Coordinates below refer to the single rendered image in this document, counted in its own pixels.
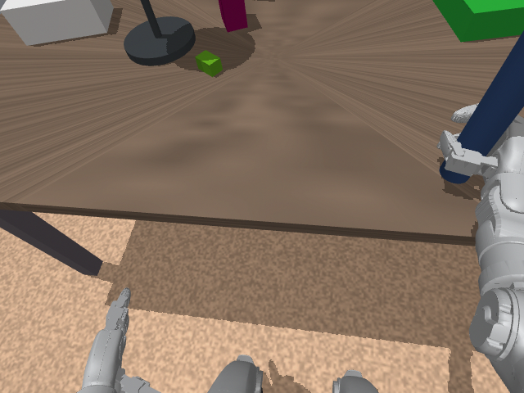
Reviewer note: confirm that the table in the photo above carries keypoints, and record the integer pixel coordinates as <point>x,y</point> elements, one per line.
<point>325,120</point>

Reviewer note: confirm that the right robot hand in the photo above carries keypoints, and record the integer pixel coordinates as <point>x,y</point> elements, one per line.
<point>506,156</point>

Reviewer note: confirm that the left robot hand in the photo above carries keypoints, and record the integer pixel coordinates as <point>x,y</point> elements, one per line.
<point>105,358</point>

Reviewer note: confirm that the desk lamp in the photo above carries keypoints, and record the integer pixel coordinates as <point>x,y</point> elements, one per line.
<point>159,41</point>

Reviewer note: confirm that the right robot arm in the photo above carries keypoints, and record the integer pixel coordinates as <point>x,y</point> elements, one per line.
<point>497,328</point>

